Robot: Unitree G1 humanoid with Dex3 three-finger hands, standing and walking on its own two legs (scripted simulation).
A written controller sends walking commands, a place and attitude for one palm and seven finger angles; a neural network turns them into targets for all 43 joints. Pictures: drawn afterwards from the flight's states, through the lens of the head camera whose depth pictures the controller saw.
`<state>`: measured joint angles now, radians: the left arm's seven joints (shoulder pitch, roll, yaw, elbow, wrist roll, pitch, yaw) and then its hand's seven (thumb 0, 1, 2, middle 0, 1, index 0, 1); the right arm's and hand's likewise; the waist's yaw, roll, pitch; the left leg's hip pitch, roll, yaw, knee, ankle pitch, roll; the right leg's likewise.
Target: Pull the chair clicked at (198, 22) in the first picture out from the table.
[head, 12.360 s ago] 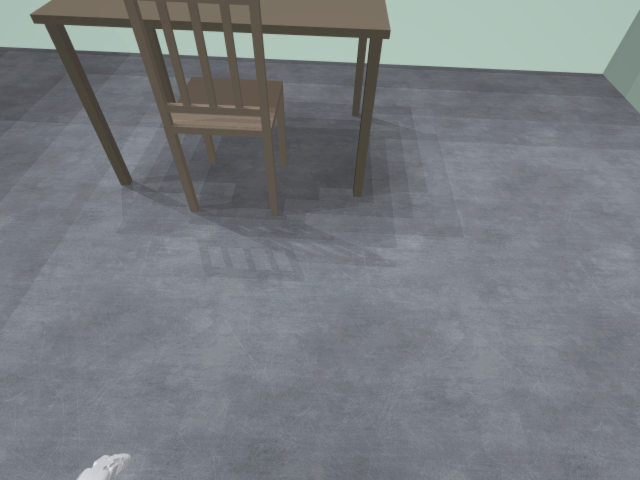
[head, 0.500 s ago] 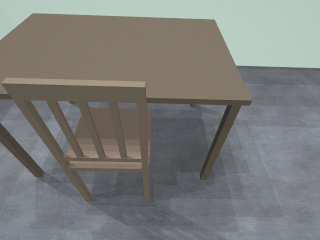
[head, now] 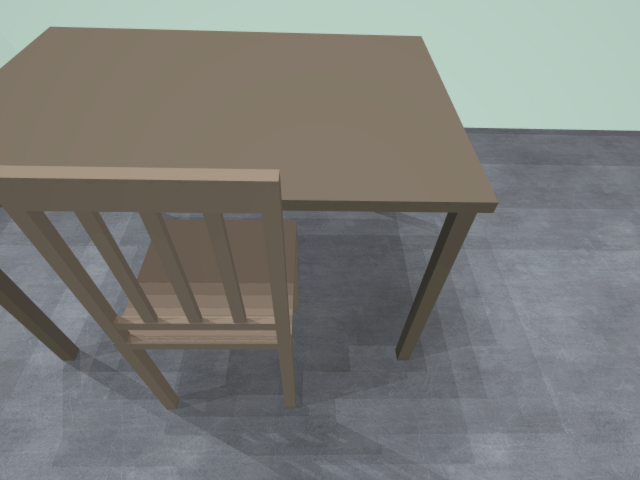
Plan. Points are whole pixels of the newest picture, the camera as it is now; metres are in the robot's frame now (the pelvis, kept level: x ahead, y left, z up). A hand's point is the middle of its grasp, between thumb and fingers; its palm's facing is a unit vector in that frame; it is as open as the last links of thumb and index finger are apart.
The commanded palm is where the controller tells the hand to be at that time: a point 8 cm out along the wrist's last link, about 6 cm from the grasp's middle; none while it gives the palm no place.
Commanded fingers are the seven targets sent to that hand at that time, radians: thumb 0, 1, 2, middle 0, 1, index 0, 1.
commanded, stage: look again from close up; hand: left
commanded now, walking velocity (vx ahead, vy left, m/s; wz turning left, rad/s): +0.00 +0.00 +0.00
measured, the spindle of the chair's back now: (175, 273) +0.46 +0.28 -0.09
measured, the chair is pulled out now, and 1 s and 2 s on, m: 0.00 0.00 0.00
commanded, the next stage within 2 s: raise the hand toward the chair's back in 0.20 s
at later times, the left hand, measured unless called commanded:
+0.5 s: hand (154, 411) +0.20 +0.21 -0.02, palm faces +0.24 -0.97 -0.10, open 7.7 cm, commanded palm +0.10 +0.26 -0.07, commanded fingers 0.00 0.64 0.79 -0.17 -0.26 -0.17 -0.26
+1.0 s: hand (190, 460) +0.16 +0.17 -0.07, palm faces -0.09 -1.00 -0.03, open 11.7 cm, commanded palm +0.13 +0.25 -0.06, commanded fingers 0.00 0.06 0.54 -0.12 -0.17 -0.12 -0.17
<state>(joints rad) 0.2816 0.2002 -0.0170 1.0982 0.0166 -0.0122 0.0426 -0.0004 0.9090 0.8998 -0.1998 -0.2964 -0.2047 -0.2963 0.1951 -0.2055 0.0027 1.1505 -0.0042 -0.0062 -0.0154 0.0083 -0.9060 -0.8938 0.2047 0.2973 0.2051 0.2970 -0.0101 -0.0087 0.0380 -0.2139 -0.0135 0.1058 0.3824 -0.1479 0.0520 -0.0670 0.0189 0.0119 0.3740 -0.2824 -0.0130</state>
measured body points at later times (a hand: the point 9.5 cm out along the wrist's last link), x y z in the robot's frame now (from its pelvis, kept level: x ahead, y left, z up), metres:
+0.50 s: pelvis -0.02 +0.00 -0.02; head -0.02 +0.00 +0.43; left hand +0.18 +0.26 -0.01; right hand +0.11 -0.25 -0.12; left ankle +0.04 +0.09 -0.74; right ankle -0.05 -0.11 -0.74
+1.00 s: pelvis -0.06 -0.03 -0.12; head +0.00 -0.02 +0.33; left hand +0.16 +0.23 -0.06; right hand +0.15 -0.22 -0.19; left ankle +0.04 +0.08 -0.74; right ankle -0.05 -0.11 -0.74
